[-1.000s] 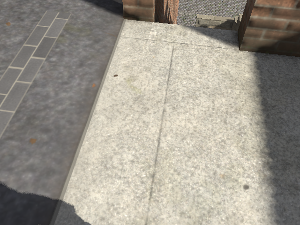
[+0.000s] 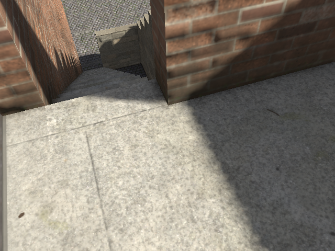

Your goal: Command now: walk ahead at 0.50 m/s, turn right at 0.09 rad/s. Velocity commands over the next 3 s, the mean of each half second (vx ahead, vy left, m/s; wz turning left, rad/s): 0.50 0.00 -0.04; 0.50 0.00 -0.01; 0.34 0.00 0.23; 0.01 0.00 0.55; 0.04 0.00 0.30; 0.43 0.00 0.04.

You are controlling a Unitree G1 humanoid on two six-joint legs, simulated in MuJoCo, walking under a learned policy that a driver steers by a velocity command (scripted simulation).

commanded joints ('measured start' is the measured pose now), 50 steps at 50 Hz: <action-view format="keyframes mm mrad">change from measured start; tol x16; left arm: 1 96 98 31 -15 3 -12 -3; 24 353 51 -4 139 -1 -18 33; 45 -188 80 12 3 -8 -18 2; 50 237 221 77 124 5 -23 14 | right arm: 1 -52 -112 -31 -100 -16 -19 -4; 17 -386 -42 -6 -224 -13 -7 40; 24 127 -226 -73 -111 -32 -5 27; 29 -116 -78 -24 -144 -40 -10 30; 50 -31 -104 -30 -36 -26 23 -18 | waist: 1 42 -92 -80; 19 87 -89 37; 22 -71 -60 -177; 24 -59 298 -450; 27 -22 45 -118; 34 43 42 -23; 46 -27 70 40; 50 169 9 -239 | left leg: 1 -358 93 -54 60 129 9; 12 -351 57 -13 -439 541 -29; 19 -305 10 2 -600 388 38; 22 191 -24 31 -611 406 115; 24 735 346 -731 -788 220 337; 30 163 171 -253 -948 371 222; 46 384 205 -88 -932 506 165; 49 372 151 -28 -693 857 115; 50 218 93 18 -435 750 80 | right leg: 1 324 -251 335 -310 112 -183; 16 399 -256 137 -368 186 -147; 20 472 -277 137 -244 422 -106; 22 351 -182 57 102 573 -52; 24 -236 51 109 722 -373 38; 25 -344 -17 173 809 -354 22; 39 -257 -132 69 140 278 67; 46 -233 -98 68 -25 158 18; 48 -89 -65 37 -62 117 -14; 50 416 -127 110 -41 187 -98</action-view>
